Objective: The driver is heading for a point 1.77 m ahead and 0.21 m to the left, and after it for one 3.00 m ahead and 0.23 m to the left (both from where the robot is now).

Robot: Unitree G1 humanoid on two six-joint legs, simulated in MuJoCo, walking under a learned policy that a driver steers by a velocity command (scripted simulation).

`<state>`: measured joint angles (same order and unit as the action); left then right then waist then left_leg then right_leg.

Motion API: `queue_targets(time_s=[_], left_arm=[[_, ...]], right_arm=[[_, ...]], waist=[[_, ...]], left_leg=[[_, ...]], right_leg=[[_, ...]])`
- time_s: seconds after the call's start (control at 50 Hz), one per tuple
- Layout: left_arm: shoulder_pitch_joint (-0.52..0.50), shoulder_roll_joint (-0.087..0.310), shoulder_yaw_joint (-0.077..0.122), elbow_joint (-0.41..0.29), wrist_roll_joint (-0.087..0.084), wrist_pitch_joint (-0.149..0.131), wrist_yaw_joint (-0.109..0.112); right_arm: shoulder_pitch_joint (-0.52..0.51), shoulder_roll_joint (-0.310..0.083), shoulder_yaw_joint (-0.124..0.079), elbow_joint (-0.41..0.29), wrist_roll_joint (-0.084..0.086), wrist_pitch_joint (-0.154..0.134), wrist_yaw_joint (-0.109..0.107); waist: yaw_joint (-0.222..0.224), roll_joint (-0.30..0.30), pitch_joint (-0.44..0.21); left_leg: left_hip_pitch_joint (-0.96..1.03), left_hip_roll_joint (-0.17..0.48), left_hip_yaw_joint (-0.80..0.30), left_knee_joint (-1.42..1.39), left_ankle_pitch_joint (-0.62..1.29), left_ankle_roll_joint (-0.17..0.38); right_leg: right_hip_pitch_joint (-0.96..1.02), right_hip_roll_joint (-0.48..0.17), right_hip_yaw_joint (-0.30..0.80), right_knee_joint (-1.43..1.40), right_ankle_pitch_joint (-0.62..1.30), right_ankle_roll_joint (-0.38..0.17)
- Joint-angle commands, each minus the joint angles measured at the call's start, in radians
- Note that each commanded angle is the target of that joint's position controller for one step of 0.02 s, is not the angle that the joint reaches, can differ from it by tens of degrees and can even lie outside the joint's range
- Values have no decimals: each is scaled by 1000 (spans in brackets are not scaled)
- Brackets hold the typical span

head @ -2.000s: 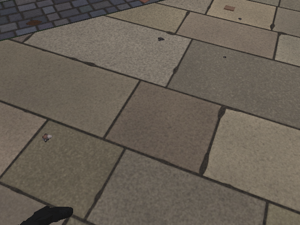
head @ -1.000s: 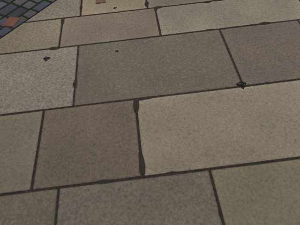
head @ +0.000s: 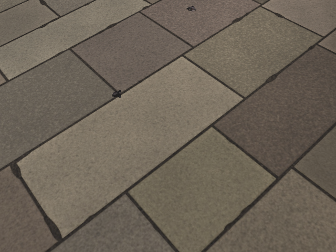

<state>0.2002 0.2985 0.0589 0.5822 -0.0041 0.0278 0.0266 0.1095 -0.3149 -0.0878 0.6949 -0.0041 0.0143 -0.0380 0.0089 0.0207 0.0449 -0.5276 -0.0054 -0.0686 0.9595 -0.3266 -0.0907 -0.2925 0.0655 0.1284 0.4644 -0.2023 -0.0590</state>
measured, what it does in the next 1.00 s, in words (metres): walks ahead: left foot, then right foot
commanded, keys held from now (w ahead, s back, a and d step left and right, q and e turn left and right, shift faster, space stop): e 0.12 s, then no key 0.34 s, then w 0.54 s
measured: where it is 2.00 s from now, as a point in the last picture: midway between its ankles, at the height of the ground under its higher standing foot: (203, 200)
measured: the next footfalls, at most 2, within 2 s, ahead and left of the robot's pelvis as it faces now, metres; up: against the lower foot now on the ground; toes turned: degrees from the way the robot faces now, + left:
left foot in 0.20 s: +0.07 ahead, +0.14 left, +0.00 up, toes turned -12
right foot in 0.54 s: +0.00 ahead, -0.11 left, +0.00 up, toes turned -6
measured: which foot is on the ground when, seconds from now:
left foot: up 0.00-0.18, down 0.20-0.56, up 0.58-0.84, down 0.86-1.00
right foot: down 0.00-0.20, up 0.22-0.52, down 0.54-0.88, up 0.90-1.00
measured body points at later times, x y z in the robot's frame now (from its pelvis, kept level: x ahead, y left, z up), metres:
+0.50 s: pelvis +0.00 +0.03 -0.01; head +0.03 +0.03 +0.44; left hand +0.20 +0.27 -0.11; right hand +0.10 -0.25 -0.11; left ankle +0.03 +0.15 -0.74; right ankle -0.04 -0.11 -0.73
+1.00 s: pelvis +0.14 +0.05 +0.00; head +0.15 +0.06 +0.44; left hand +0.27 +0.30 -0.13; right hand +0.19 -0.24 -0.10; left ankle +0.15 +0.13 -0.74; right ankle +0.05 -0.09 -0.66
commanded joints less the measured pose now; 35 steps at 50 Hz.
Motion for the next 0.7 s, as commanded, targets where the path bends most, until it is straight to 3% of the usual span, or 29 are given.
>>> queue_targets(time_s=[0.02, 0.14, 0.18, 0.2, 0.22, 0.24, 0.26, 0.28, 0.3, 0.32, 0.36, 0.42, 0.46, 0.5, 0.52, 0.54, 0.56, 0.58, 0.6, 0.62, 0.66, 0.7], left_arm=[[-19, 183, 57, -69, 0, -6, 7], [-55, 183, 59, -72, -9, 9, -6], [-81, 162, 51, -73, -20, 15, -2], [-50, 133, 42, -66, -16, 14, 1], [13, 76, 24, -57, 7, 10, -1], [-18, 127, 42, -81, -4, 1, 4], [2, 199, 65, -57, 8, -4, 9], [0, 208, 74, -37, -2, -2, 7], [16, 176, 70, -11, -3, 7, 11], [14, 152, 64, -7, -2, 14, 12], [3, 91, 43, -4, -7, 17, 7], [-47, 31, 13, -15, -2, 9, 0], [-44, 50, 17, -6, -11, 5, -3], [24, 43, 14, 33, -8, 3, -7], [29, 68, 18, 34, -2, 1, -5], [64, 102, 23, 29, 1, -2, 1], [105, 177, 44, 54, 12, -7, -1], [144, 178, 47, 53, 12, -18, -12], [150, 173, 42, 61, 17, -31, -13], [163, 160, 37, 72, 19, -46, -9], [170, 129, 27, 82, -3, -71, -4], [150, 123, 26, 77, -8, -76, -4]], right_arm=[[-51, -64, -11, -77, 3, -22, 5], [-17, -77, -14, -73, 15, -46, 27], [39, -70, -14, -53, 10, -55, 37], [49, -93, -19, -53, -3, -56, 36], [35, -143, -22, -74, -22, -52, 31], [30, -167, -24, -60, -45, -48, 33], [11, -129, -16, -76, -28, -51, 31], [-8, -107, -9, -77, -17, -49, 25], [-28, -95, -4, -80, -7, -47, 22], [-38, -82, 3, -77, 4, -46, 20], [-30, -56, 17, -68, 0, -38, 17], [-8, -69, 15, -54, -2, -22, 16], [35, -99, 8, -41, 3, -11, 17], [46, -85, 20, -31, 17, -9, 20], [82, -85, 23, -20, 17, -17, 23], [72, -72, 31, -23, 4, -29, 30], [54, -22, 44, -47, -1, -44, 34], [-18, -33, 43, -64, 5, -59, 33], [-77, -65, 30, -86, 25, -68, 32], [-86, -78, 20, -91, 35, -75, 32], [-47, -74, 15, -87, 40, -91, 46], [-64, -42, 27, -81, 29, -108, 66]], waist=[[15, -170, -116], [8, -188, -139], [-30, -175, -155], [-23, -128, -166], [20, 85, -189], [25, 274, -106], [7, 180, -99], [11, 131, -86], [20, 96, -79], [14, 98, -68], [9, 112, -74], [-23, 165, -104], [-43, 176, -113], [-9, 146, -119], [-14, 120, -112], [-3, 60, -115], [-9, -138, -98], [52, -218, -46], [74, -243, 56], [74, -247, 99], [54, -220, 94], [56, -167, 65]], left_leg=[[-22, -10, -21, -117, -15, 0], [123, -37, -24, -324, -43, 29], [261, -26, 2, -537, 130, 54], [365, 47, -45, -593, 257, 84], [463, 240, -237, -631, 435, 162], [386, 371, -429, -651, 538, 346], [362, 391, -422, -655, 487, 398], [357, 336, -344, -643, 436, 363], [359, 278, -274, -633, 377, 320], [369, 262, -246, -623, 400, 311], [366, 207, -157, -618, 450, 302], [400, 178, -110, -593, 474, 294], [415, 196, -139, -574, 477, 306], [343, 172, -134, -589, 198, 271], [265, 155, -133, -594, 49, 232], [166, 127, -108, -542, -85, 189], [78, 0, 52, -418, -180, 127], [29, -36, 126, -263, -155, 86], [-50, -17, 103, -171, -167, 91], [-121, 13, 61, -63, -224, 105], [-243, 68, 17, -5, -179, 134], [-174, 68, 55, -131, -79, 143]], right_leg=[[147, -231, 293, -101, 167, -166], [146, -216, 400, -42, 280, -160], [118, -176, 377, 8, 287, -115], [57, -138, 343, 48, 159, -64], [-46, -26, 206, 235, -164, 1], [-199, 78, 67, 386, -457, 60], [-214, 28, 76, 576, -456, 104], [-228, 24, 71, 656, -396, 121], [-229, 18, 71, 681, -349, 140], [-243, 16, 74, 697, -308, 154], [-190, 6, 29, 611, -269, 169], [-75, -52, -66, 321, -271, 174], [-12, -48, -97, 170, -225, 167], [149, -29, -134, -96, -32, 127], [231, -34, -119, -94, -18, 97], [304, -106, -38, -51, -54, 52], [257, -174, 82, -58, -309, -34], [196, -271, 259, -206, -528, -122], [147, -341, 383, -295, -583, -174], [153, -372, 432, -321, -544, -197], [264, -375, 404, -307, -437, -187], [271, -314, 269, -302, -268, -146]])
